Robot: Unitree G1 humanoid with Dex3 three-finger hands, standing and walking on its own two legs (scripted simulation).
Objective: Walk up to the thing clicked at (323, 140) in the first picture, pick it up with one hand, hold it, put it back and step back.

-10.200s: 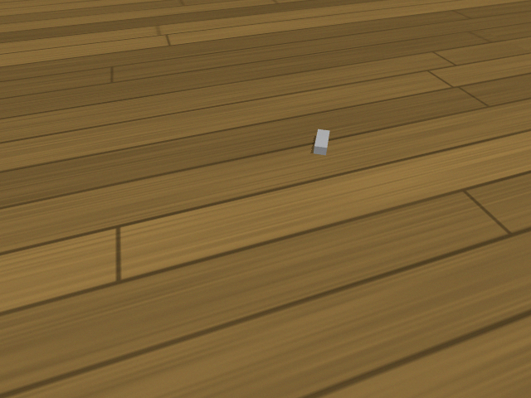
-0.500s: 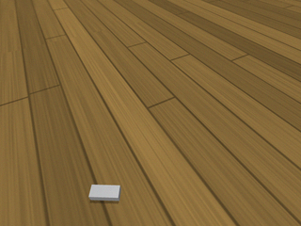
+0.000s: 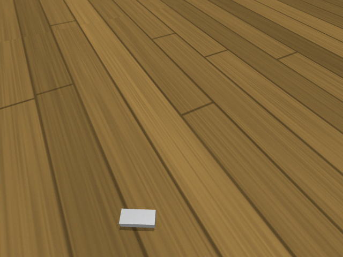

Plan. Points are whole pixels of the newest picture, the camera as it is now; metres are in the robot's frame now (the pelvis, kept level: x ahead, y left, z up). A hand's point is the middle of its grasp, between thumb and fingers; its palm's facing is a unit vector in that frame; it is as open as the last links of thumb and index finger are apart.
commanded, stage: walk up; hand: left
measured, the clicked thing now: (138, 218) +0.43 +0.18 -0.73
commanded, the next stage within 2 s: none
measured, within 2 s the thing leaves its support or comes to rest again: neither
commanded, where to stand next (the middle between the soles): +0.04 -0.04 m, yaw -2 degrees
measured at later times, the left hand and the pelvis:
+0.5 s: hand out of the picture +0.17 +0.22 -0.15, palm faces -0.09 -0.93 -0.34, open 7.4 cm; pelvis +0.02 -0.02 -0.01, yaw -3 degrees
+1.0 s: hand out of the picture +0.09 +0.20 -0.14, palm faces -0.05 -0.93 -0.36, open 7.4 cm; pelvis -0.01 -0.05 +0.00, yaw -3 degrees
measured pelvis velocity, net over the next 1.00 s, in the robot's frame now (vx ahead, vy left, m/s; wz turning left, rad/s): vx -0.01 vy -0.05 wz -0.04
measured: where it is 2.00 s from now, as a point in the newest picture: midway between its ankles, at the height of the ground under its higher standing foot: outside the picture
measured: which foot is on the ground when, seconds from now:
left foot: down 0.00-0.24, up 0.26-0.46, down 0.48-1.00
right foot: up 0.00-0.18, down 0.20-1.00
